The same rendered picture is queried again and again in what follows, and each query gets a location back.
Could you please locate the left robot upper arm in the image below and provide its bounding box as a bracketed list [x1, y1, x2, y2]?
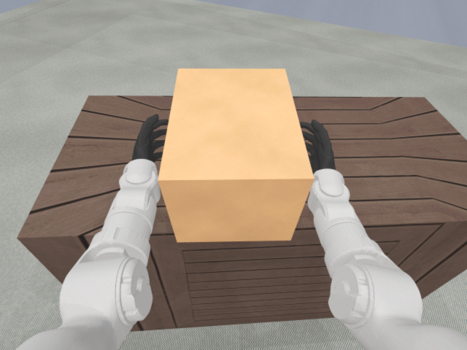
[16, 257, 153, 350]

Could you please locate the robot left hand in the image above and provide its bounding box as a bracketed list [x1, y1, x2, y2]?
[132, 114, 169, 162]

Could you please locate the robot right forearm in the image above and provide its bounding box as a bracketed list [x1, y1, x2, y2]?
[308, 168, 422, 318]

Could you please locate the pedestal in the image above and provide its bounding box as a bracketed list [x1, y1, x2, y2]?
[17, 96, 467, 332]

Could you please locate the right robot upper arm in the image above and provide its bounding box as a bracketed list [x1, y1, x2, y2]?
[328, 261, 467, 350]

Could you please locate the robot left forearm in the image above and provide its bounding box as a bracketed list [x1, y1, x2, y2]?
[59, 159, 161, 321]

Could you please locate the carton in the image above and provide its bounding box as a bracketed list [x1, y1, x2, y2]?
[158, 69, 314, 242]

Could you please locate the robot right hand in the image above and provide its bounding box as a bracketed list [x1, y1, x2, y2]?
[299, 120, 336, 174]

